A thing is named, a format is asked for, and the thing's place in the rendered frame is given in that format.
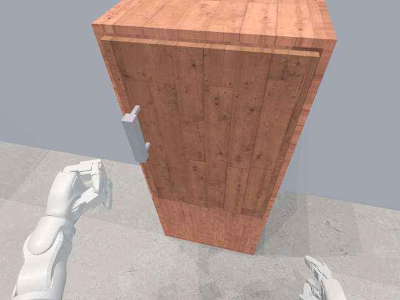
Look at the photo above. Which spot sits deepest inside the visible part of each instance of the cupboard door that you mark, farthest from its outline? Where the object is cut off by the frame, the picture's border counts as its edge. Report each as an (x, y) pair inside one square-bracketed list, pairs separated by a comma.
[(218, 118)]

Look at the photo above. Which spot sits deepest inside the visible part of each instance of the robot left hand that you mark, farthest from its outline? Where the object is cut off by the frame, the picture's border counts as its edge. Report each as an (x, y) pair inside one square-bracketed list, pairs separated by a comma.
[(70, 197)]

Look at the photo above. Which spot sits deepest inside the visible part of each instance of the robot left forearm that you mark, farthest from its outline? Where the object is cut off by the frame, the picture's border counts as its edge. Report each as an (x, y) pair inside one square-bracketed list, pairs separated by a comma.
[(45, 254)]

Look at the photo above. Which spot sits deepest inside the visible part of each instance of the handle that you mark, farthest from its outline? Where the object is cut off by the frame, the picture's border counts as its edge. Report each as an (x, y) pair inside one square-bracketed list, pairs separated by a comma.
[(134, 135)]

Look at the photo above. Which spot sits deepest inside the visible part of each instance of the robot right hand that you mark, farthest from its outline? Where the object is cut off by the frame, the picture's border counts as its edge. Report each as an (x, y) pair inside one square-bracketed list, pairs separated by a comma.
[(329, 289)]

